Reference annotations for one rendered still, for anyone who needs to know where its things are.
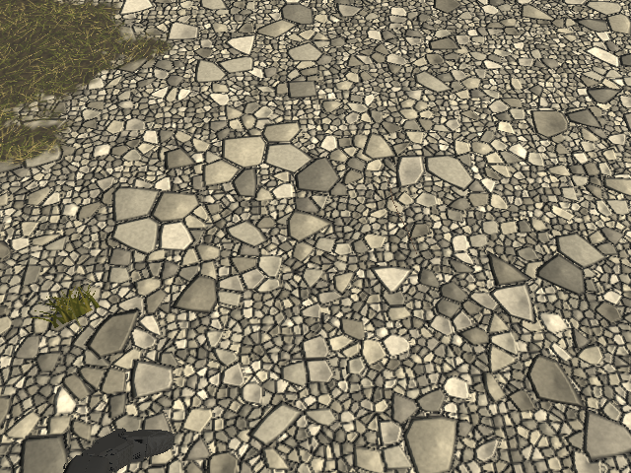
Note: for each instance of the robot left hand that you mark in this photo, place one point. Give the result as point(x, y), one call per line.
point(119, 448)

